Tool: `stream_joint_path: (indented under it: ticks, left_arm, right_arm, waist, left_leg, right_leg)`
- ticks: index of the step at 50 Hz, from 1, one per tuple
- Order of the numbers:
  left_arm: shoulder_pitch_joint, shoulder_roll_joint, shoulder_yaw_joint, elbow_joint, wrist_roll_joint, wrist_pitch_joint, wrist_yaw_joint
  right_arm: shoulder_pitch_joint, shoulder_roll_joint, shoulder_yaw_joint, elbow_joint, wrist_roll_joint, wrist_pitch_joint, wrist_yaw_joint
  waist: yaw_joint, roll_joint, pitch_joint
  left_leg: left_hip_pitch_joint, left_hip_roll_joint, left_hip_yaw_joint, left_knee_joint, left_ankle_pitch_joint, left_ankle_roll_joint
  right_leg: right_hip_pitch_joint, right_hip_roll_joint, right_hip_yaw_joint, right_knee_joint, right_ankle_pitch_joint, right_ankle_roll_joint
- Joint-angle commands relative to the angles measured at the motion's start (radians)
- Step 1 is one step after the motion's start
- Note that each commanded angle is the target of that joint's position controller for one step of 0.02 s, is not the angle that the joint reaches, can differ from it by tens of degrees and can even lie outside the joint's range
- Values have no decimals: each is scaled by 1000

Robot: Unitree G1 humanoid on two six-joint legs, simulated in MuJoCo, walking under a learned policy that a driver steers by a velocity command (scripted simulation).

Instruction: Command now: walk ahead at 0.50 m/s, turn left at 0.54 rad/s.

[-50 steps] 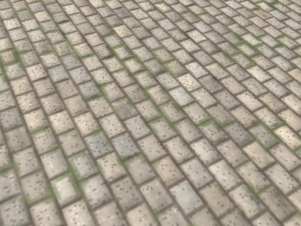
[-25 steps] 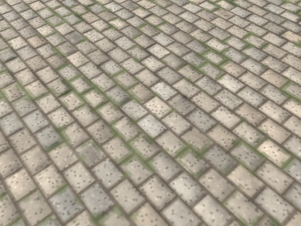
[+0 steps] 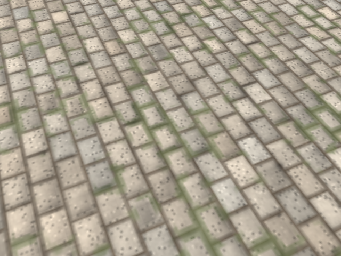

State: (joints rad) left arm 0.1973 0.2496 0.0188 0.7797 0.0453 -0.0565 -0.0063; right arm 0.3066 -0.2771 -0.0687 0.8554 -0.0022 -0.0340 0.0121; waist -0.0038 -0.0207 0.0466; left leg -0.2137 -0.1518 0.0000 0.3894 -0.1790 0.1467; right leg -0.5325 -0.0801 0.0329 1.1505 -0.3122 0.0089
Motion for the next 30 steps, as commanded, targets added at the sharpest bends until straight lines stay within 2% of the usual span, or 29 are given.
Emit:
stream_joint_path:
  ticks: [1,3,6,10,12,13,14,15,16,17,18,19,20,21,22,23,26,28,30]
  left_arm:
    - [44,82,18,-54,7,23,-6]
    - [-48,84,18,-88,4,25,-8]
    - [-151,82,14,-122,-2,24,-11]
    - [-263,86,5,-167,-10,11,-16]
    - [-246,82,0,-163,-11,-2,-16]
    - [-203,85,2,-148,-9,-10,-13]
    - [-129,103,9,-120,-5,-17,-8]
    - [-24,122,18,-82,-5,-26,-1]
    - [96,139,24,-48,-1,-41,8]
    - [233,199,33,-27,9,-51,19]
    - [244,272,60,-6,-4,-34,10]
    - [211,205,54,-19,-50,-16,-1]
    - [103,135,36,-31,-59,-14,-3]
    - [46,88,23,-37,-52,-10,-4]
    - [40,92,22,-31,-53,-8,-1]
    - [50,107,27,-16,-54,-3,1]
    - [65,151,47,-5,-42,4,-3]
    - [69,165,56,-6,-37,18,-2]
    - [83,171,65,-10,-33,39,0]
  right_arm:
    - [34,-142,-32,-50,4,-28,-4]
    - [73,-145,-33,-45,5,-25,-5]
    - [130,-148,-36,-39,6,-20,-7]
    - [183,-157,-39,-39,-7,-15,-16]
    - [177,-146,-33,-34,-11,-15,-26]
    - [167,-136,-27,-31,-11,-18,-30]
    - [154,-136,-24,-28,-12,-25,-32]
    - [134,-145,-23,-25,-10,-31,-33]
    - [109,-147,-21,-26,-1,-38,-30]
    - [124,-97,-6,-58,5,-44,-29]
    - [350,-28,2,-23,48,-30,-33]
    - [313,-115,-5,4,-5,-17,-40]
    - [191,-113,-3,-15,-22,-13,-34]
    - [113,-106,3,-35,-32,-11,-29]
    - [62,-104,3,-54,-36,0,-23]
    - [67,-94,6,-58,-41,14,-18]
    - [79,-67,16,-59,-31,38,-20]
    - [39,-67,18,-71,-29,51,-28]
    - [-17,-71,19,-87,-29,65,-34]
  waist:
    - [26,37,-25]
    - [-6,57,-6]
    - [-54,79,-14]
    - [-96,89,-12]
    - [-87,93,-9]
    - [-69,99,-20]
    - [-41,112,-46]
    - [8,115,-85]
    - [76,93,-140]
    - [107,-15,-270]
    - [19,-267,-426]
    - [21,-92,-396]
    - [3,-41,-244]
    - [-1,-10,-169]
    - [-5,-31,-121]
    - [-23,-54,-112]
    - [-45,-63,-148]
    - [-39,-72,-147]
    - [-20,-86,-134]
  left_leg:
    - [13,253,-261,-188,343,141]
    - [36,235,-265,-191,336,114]
    - [111,225,-282,-162,350,80]
    - [211,244,-333,-102,421,79]
    - [235,251,-298,-55,577,49]
    - [225,250,-285,-28,650,20]
    - [225,250,-280,22,754,-6]
    - [238,234,-263,118,840,-30]
    - [199,191,-224,275,783,-53]
    - [51,131,-175,530,384,-78]
    - [-180,-39,-99,874,-439,-127]
    - [-223,12,-143,917,-379,-117]
    - [-259,64,-121,895,-302,-127]
    - [-279,99,-96,842,-265,-133]
    - [-283,122,-82,804,-245,-140]
    - [-237,130,-70,767,-222,-149]
    - [-183,121,-44,701,-215,-172]
    - [-193,125,-37,642,-214,-182]
    - [-206,131,-36,591,-210,-185]
  right_leg:
    - [-64,-17,-28,-95,75,40]
    - [-115,-17,-36,-199,158,55]
    - [-148,2,-33,-333,256,58]
    - [-159,41,-29,-468,276,42]
    - [-86,65,-48,-558,284,11]
    - [4,80,-51,-602,288,-12]
    - [107,103,-56,-626,280,-38]
    - [215,123,-64,-671,301,-63]
    - [375,86,-45,-741,436,-89]
    - [620,-126,151,-661,790,-134]
    - [853,-395,510,-621,1244,-358]
    - [756,-328,549,-689,1129,-352]
    - [628,-261,414,-727,1010,-320]
    - [543,-201,342,-760,951,-284]
    - [482,-156,289,-790,942,-263]
    - [421,-121,255,-809,928,-244]
    - [353,-87,223,-822,897,-245]
    - [314,-75,236,-841,735,-247]
    - [275,-62,277,-871,464,-241]
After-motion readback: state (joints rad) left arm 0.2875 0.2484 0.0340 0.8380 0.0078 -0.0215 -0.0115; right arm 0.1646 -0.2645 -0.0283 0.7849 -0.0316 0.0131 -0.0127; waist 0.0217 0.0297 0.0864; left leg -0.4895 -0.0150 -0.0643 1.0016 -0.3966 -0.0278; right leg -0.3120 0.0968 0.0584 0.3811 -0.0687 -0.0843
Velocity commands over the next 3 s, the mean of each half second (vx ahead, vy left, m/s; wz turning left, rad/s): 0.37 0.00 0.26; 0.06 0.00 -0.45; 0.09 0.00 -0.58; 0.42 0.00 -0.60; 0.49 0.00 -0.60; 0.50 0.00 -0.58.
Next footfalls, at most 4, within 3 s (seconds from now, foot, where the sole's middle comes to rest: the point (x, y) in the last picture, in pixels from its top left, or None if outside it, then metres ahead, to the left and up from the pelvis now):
0.32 right None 0.38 -0.11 -0.78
0.86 left None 0.33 0.07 -0.78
1.32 right None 0.23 -0.12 -0.78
1.82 left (199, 233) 0.56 -0.10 -0.78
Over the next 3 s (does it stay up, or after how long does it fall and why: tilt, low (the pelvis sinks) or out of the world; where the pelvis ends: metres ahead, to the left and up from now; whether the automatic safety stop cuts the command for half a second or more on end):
stays up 0.75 -0.63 -0.01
